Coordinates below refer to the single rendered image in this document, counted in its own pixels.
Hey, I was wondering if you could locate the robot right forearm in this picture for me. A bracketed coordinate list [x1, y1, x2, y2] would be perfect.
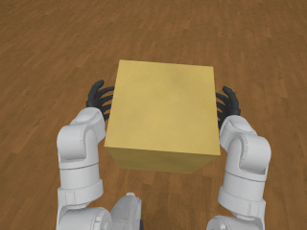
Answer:
[218, 115, 272, 230]

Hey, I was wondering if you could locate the left robot thigh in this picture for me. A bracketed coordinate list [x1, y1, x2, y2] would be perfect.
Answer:
[110, 195, 142, 230]

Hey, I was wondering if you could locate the robot right upper arm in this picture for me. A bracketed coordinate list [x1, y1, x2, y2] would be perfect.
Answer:
[206, 215, 259, 230]

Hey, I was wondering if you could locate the robot left upper arm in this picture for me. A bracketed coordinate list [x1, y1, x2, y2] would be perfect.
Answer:
[58, 207, 112, 230]

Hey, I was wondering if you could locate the robot left hand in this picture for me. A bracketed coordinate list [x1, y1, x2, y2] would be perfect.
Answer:
[85, 80, 115, 121]

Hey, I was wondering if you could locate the robot left shin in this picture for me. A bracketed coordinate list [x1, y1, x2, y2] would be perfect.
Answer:
[126, 193, 140, 230]

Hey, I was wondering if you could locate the robot left forearm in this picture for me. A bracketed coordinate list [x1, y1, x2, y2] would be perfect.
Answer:
[56, 107, 106, 230]

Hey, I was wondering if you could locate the robot right hand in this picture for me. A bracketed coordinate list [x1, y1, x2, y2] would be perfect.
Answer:
[215, 86, 241, 130]

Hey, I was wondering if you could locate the carton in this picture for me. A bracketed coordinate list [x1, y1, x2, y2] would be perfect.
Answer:
[104, 59, 221, 174]

